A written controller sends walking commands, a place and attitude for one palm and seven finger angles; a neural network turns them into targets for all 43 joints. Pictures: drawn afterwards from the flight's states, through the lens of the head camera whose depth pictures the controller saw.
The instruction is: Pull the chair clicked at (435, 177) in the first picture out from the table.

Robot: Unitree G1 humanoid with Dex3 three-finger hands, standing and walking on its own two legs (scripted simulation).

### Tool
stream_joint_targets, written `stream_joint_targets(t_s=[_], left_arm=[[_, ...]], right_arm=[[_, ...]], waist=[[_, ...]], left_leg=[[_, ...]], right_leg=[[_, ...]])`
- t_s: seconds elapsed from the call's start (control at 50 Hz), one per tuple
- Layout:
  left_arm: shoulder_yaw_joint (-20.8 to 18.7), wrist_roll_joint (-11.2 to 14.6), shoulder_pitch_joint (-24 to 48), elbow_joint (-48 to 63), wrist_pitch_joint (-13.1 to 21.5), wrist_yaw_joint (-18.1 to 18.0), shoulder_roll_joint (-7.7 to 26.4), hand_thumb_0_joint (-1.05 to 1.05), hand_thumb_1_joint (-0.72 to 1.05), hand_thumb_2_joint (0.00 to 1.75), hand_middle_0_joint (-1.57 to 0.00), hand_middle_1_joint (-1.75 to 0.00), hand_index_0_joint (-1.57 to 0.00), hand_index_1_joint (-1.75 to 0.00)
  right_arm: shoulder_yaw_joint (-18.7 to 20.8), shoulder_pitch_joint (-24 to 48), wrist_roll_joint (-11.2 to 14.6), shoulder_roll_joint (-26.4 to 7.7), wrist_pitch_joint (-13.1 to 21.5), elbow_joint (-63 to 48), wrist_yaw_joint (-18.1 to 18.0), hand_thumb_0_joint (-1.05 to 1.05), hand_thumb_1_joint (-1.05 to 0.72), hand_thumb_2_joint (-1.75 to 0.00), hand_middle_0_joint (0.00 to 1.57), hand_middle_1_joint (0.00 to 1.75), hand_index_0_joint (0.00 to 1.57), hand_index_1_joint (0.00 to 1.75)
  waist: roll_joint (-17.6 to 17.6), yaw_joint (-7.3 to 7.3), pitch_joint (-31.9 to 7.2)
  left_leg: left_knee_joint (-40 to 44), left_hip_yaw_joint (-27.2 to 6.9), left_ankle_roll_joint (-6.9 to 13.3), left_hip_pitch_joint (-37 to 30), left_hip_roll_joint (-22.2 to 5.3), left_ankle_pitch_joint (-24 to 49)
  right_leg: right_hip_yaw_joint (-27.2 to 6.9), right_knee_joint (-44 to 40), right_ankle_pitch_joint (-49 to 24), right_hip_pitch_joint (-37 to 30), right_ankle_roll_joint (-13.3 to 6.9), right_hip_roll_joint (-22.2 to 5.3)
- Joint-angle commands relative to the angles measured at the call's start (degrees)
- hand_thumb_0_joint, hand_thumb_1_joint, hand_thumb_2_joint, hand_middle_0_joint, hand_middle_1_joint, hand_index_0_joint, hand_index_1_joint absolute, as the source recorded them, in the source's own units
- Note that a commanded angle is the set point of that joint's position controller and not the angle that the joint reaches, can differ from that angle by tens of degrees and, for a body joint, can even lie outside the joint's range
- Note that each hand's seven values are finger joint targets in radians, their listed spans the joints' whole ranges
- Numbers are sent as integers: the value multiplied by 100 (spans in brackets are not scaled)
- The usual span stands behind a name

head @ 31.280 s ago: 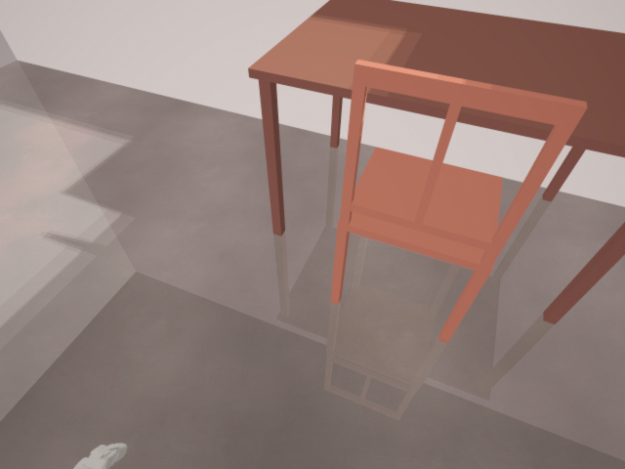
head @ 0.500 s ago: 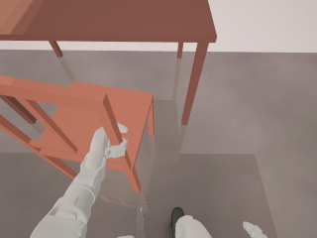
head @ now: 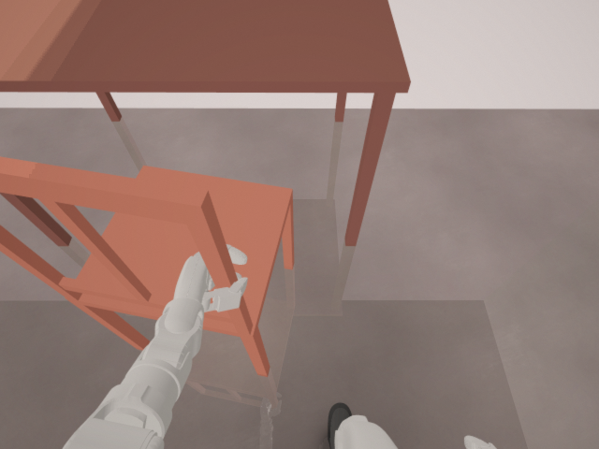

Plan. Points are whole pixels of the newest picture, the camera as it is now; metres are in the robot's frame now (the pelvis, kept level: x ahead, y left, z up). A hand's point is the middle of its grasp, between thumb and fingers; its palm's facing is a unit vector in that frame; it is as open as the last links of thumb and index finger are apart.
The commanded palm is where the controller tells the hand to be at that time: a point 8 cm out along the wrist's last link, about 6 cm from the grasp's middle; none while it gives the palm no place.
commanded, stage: step backward, pulling the chair out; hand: left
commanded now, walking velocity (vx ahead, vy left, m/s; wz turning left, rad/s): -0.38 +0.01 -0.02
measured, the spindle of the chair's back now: (107, 257) +0.40 +0.32 -0.06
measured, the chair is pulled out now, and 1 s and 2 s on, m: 0.21 0.21 0.21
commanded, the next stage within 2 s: none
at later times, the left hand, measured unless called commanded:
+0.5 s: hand (233, 289) +0.34 +0.11 -0.06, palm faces -0.06 -0.98 -0.20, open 6.2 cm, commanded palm +0.34 +0.16 -0.05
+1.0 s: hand (233, 289) +0.34 +0.11 -0.06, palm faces -0.07 -0.98 -0.20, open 6.2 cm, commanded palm +0.34 +0.16 -0.05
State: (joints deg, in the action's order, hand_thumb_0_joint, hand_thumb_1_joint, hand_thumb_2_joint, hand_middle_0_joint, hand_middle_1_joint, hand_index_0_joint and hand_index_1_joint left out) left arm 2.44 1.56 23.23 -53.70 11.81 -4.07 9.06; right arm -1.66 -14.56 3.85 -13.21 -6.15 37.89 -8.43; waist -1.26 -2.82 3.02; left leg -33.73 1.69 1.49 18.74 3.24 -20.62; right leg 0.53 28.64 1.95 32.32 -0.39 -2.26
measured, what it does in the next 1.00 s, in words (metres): stands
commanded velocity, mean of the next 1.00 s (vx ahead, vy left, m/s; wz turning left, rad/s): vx -0.38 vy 0.01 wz -0.02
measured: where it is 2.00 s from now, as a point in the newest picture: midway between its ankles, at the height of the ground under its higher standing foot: outside the picture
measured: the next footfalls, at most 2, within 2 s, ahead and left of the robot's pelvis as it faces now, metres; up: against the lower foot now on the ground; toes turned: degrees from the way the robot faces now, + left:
none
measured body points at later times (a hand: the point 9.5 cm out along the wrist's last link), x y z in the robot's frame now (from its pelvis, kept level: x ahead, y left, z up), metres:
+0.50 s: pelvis +0.00 -0.01 +0.00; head +0.06 -0.02 +0.44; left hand +0.34 +0.16 -0.04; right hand +0.08 -0.26 -0.14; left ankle -0.04 +0.10 -0.72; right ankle +0.13 -0.11 -0.72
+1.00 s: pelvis +0.00 +0.00 +0.00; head +0.07 -0.01 +0.44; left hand +0.34 +0.16 -0.04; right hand +0.07 -0.26 -0.13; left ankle -0.04 +0.10 -0.72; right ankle +0.13 -0.11 -0.72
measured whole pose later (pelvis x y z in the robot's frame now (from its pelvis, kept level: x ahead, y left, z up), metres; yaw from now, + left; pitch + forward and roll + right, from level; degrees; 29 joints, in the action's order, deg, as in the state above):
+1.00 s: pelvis +0.00 +0.00 +0.00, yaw +0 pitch +6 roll +2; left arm 1.7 1.4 23.1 -54.4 12.5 -4.1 9.3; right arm -1.3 -15.6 3.7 -12.9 -5.8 38.6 -7.9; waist -0.8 -3.0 2.3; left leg -35.3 1.5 1.1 19.7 2.7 -21.5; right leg 0.9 29.9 2.7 33.1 -0.9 -1.8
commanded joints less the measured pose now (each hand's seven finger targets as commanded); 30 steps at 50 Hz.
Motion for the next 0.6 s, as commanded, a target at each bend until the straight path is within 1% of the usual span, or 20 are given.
stream_joint_targets(t_s=[0.0, 0.06, 0.08, 0.1, 0.14, 0.18, 0.2, 0.26, 0.28, 0.32, 0.34, 0.36, 0.38, 0.4, 0.42, 0.46, 0.48, 0.5, 0.54, 0.58], left_arm=[[-196, -144, 2241, 1386, 387, -176, 1018, 0, 90, 90, -50, -145, -50, -145], [-205, -138, 2162, 1289, 398, -177, 991, 0, 90, 90, -50, -145, -50, -145], [-217, -147, 2209, 1303, 409, -179, 999, 0, 90, 90, -50, -145, -50, -145], [-200, -147, 2271, 1342, 414, -179, 1017, 0, 90, 90, -50, -145, -50, -145], [-199, -159, 2214, 1245, 408, -183, 982, 0, 90, 90, -50, -145, -50, -145], [-177, -148, 2267, 1257, 411, -172, 957, 0, 90, 90, -50, -145, -50, -145], [-211, -158, 2299, 1311, 419, -176, 1003, 0, 90, 90, -50, -145, -50, -145], [-200, -147, 2242, 1214, 420, -167, 963, 0, 90, 90, -50, -145, -50, -145], [-203, -141, 2259, 1217, 426, -162, 960, 0, 90, 90, -50, -145, -50, -145], [-227, -155, 2258, 1212, 448, -173, 985, 0, 90, 90, -50, -145, -50, -145], [-264, -152, 2221, 1160, 449, -178, 1017, 0, 90, 90, -50, -145, -50, -145], [-259, -154, 2207, 1142, 453, -181, 991, 0, 90, 90, -50, -145, -50, -145], [-255, -146, 2237, 1184, 457, -175, 996, 0, 90, 90, -50, -145, -50, -145], [-261, -149, 2228, 1192, 456, -178, 1000, 0, 90, 90, -50, -145, -50, -145], [-326, -155, 2197, 1138, 461, -194, 1069, 0, 90, 90, -50, -145, -50, -145], [-305, -147, 2166, 1117, 457, -187, 1058, 0, 90, 90, -50, -145, -50, -145], [-319, -155, 2151, 1101, 462, -193, 1069, 0, 90, 90, -50, -145, -50, -145], [-361, -139, 2149, 1086, 458, -200, 1145, 0, 90, 90, -50, -145, -50, -145], [-376, -168, 2089, 963, 450, -212, 1142, 0, 90, 90, -50, -145, -50, -145], [-391, -176, 2105, 980, 448, -218, 1171, 0, 90, 90, -50, -145, -50, -145]], right_arm=[[273, -212, -52, -805, 168, -568, -90, 0, -90, -90, 20, 30, 20, 30], [271, -261, -60, -771, 182, -528, -89, 0, -90, -90, 20, 30, 20, 30], [278, -265, -61, -767, 191, -512, -92, 0, -90, -90, 20, 30, 20, 30], [280, -246, -61, -803, 194, -519, -99, 0, -90, -90, 20, 30, 20, 30], [280, -272, -67, -770, 190, -487, -99, 0, -90, -90, 20, 30, 20, 30], [281, -264, -69, -764, 187, -495, -93, 0, -90, -90, 20, 30, 20, 30], [293, -263, -75, -774, 194, -505, -103, 0, -90, -90, 20, 30, 20, 30], [293, -274, -72, -769, 194, -483, -94, 0, -90, -90, 20, 30, 20, 30], [288, -267, -74, -767, 197, -496, -95, 0, -90, -90, 20, 30, 20, 30], [296, -269, -74, -773, 216, -483, -94, 0, -90, -90, 20, 30, 20, 30], [303, -264, -80, -778, 218, -479, -91, 0, -90, -90, 20, 30, 20, 30], [301, -273, -75, -769, 226, -483, -85, 0, -90, -90, 20, 30, 20, 30], [303, -254, -83, -764, 230, -490, -83, 0, -90, -90, 20, 30, 20, 30], [308, -263, -72, -768, 236, -503, -88, 0, -90, -90, 20, 30, 20, 30], [322, -287, -69, -787, 245, -479, -81, 0, -90, -90, 20, 30, 20, 30], [330, -322, -65, -797, 237, -465, -58, 0, -90, -90, 20, 30, 20, 30], [336, -350, -75, -779, 241, -450, -44, 0, -90, -90, 20, 30, 20, 30], [352, -357, -64, -821, 250, -445, -40, 0, -90, -90, 20, 30, 20, 30], [362, -428, -68, -820, 240, -379, -9, 0, -90, -90, 20, 30, 20, 30], [360, -410, -59, -834, 219, -372, 13, 0, -90, -90, 20, 30, 20, 30]], waist=[[85, 80, -2176], [-13, 79, -2207], [-8, 81, -2248], [178, 68, -2248], [140, 79, -2254], [113, 77, -2248], [127, 65, -2278], [139, 76, -2223], [28, 84, -2200], [220, 82, -2220], [246, 98, -2156], [136, 99, -2191], [147, 94, -2173], [21, 85, -2211], [17, 93, -2231], [-62, 81, -2267], [-169, 70, -2281], [-189, 61, -2263], [-260, 47, -2363], [-222, 41, -2439]], left_leg=[[705, -552, -31, 386, -604, 600], [680, -512, -46, 296, -620, 743], [660, -506, -53, 274, -620, 790], [687, -526, -47, 259, -637, 875], [674, -516, -72, 250, -678, 1096], [632, -535, -82, 304, -678, 1078], [657, -549, -83, 285, -680, 1175], [616, -545, -83, 349, -678, 982], [616, -566, -72, 407, -675, 882], [675, -582, -58, 408, -698, 883], [664, -571, -51, 475, -708, 806], [653, -595, -57, 488, -709, 805], [634, -566, -48, 537, -690, 679], [638, -605, -45, 550, -674, 676], [569, -567, -49, 542, -639, 605], [427, -542, -58, 499, -520, 304], [362, -510, -61, 441, -449, 158], [313, -497, -52, 347, -394, 83], [251, -446, -67, 206, -330, 8], [296, -435, -57, 112, -328, 8]], right_leg=[[-628, -111, -34, -2095, -121, -511], [-600, -37, -183, -2064, -84, -488], [-603, -15, -265, -2082, -94, -491], [-582, 28, -342, -2047, -102, -469], [-548, 159, -558, -2077, -90, -450], [-585, 200, -588, -2057, -117, -480], [-563, 227, -700, -2078, -112, -459], [-615, 244, -529, -2009, -139, -491], [-610, 226, -405, -2011, -137, -495], [-591, 274, -341, -2000, -131, -463], [-605, 282, -269, -1986, -124, -469], [-608, 298, -272, -2008, -138, -470], [-657, 265, -203, -2013, -129, -500], [-638, 235, -205, -2050, -141, -489], [-721, 154, -191, -2054, -154, -539], [-876, -93, 32, -2002, -215, -665], [-959, -295, 185, -1981, -227, -739], [-1017, -459, 264, -1909, -249, -773], [-1045, -682, 401, -1926, -252, -871], [-1007, -813, 473, -1960, -227, -905]])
